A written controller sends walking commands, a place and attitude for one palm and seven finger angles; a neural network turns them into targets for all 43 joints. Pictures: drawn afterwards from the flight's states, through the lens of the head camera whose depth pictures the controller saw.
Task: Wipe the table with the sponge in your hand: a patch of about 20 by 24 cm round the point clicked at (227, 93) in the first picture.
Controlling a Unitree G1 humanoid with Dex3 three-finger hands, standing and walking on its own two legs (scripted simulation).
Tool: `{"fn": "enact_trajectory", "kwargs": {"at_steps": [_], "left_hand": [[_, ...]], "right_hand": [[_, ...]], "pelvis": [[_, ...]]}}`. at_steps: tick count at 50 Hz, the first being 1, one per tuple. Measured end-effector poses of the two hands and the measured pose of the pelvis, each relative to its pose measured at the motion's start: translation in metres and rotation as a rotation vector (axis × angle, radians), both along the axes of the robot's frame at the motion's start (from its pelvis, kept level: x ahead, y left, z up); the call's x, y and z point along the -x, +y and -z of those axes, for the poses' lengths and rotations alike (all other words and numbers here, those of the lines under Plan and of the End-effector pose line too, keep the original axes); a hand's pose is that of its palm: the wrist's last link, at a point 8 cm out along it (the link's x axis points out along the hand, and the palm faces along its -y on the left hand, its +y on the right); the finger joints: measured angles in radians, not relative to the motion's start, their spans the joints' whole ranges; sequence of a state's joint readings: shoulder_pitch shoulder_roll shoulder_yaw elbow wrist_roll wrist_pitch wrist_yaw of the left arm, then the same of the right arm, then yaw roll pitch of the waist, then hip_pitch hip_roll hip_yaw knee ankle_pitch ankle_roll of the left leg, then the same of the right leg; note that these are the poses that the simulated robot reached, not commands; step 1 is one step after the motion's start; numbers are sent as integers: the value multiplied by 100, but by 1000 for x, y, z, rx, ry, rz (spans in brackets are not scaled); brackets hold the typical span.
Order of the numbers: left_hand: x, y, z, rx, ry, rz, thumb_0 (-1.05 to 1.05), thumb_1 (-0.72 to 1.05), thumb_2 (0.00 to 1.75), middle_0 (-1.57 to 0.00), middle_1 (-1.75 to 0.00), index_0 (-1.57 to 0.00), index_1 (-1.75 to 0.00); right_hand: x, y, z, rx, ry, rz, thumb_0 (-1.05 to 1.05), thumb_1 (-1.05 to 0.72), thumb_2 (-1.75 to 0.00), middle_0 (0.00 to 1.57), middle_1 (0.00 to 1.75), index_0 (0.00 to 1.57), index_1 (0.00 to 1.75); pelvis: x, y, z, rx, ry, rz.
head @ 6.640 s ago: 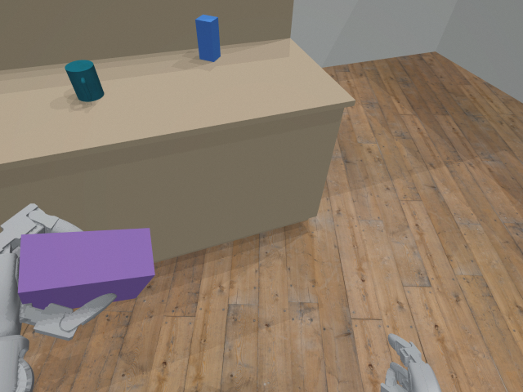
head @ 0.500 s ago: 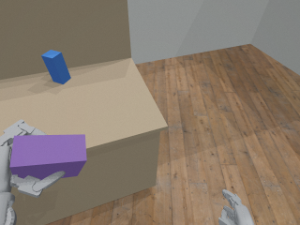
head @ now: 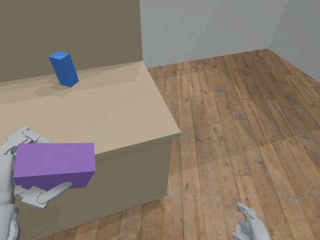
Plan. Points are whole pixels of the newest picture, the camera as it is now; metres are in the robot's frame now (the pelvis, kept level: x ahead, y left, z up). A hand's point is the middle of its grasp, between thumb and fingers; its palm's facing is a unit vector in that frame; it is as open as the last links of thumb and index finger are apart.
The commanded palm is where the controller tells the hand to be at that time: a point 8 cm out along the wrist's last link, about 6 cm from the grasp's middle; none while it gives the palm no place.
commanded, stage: look again from close up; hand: left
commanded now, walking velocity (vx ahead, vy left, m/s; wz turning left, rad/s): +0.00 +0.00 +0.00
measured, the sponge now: (68, 168) +0.22 +0.21 +0.13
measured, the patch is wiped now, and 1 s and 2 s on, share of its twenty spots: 0.00 0.00 0.00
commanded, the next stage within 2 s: shuffle to correct the standing spot in 0.06 s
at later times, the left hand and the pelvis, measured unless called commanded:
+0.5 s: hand (34, 159) +0.22 +0.27 +0.14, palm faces +0.39 -0.84 -0.38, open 9.9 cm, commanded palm +0.18 +0.31 +0.17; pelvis +0.02 +0.03 -0.02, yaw +1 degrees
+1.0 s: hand (61, 126) +0.31 +0.26 +0.15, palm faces +0.39 -0.81 -0.44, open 9.9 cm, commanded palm +0.26 +0.29 +0.17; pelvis +0.10 +0.01 -0.02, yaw +0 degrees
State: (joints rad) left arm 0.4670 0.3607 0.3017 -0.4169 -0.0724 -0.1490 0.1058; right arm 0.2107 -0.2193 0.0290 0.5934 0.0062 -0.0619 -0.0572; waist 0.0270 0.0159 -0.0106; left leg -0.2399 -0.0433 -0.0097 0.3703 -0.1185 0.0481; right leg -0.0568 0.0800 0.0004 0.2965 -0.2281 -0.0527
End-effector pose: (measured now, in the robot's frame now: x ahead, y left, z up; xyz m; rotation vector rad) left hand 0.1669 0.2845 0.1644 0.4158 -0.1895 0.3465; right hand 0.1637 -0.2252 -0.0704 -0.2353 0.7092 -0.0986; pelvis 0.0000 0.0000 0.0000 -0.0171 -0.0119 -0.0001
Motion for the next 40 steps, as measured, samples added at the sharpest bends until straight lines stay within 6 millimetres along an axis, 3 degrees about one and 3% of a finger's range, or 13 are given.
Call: {"fn": "enact_trajectory", "kwargs": {"at_steps": [13, 21, 29, 34, 40], "left_hand": [[3, 11, -3, -24, -17, 13, -1, -48, 100, -76, -134, -77, -134], [-3, 21, 5, -32, -15, 1, -1, -48, 100, -76, -134, -77, -134], [-42, 34, 4, -67, -75, 2, -1, -48, 100, -76, -134, -77, -134], [-73, 21, -9, -107, -55, 69, -1, -48, 100, -76, -134, -77, -134], [-89, 5, -14, -169, 6, 133, -1, -48, 100, -76, -134, -77, -134]], "right_hand": [[6, 14, 0, 0, -5, -8, 1, -90, -89, 20, 30, 20, 30], [0, 14, 11, 19, 16, -7, 1, -90, -89, 21, 30, 20, 30], [-21, 22, 25, 19, 40, 9, 1, -90, -89, 20, 30, 20, 30], [-29, 32, 21, -32, 48, 22, 1, -91, -89, 20, 30, 20, 30], [-37, 24, 26, -57, 79, 60, 1, -90, -89, 21, 30, 20, 30]], "pelvis": [[5, 12, 1, 3, 6, -4], [-9, 22, 9, 9, 14, -14], [-33, 33, 21, -22, 14, 10], [-46, 31, 11, -22, 28, 16], [-70, 23, 9, -14, 42, 32]]}}
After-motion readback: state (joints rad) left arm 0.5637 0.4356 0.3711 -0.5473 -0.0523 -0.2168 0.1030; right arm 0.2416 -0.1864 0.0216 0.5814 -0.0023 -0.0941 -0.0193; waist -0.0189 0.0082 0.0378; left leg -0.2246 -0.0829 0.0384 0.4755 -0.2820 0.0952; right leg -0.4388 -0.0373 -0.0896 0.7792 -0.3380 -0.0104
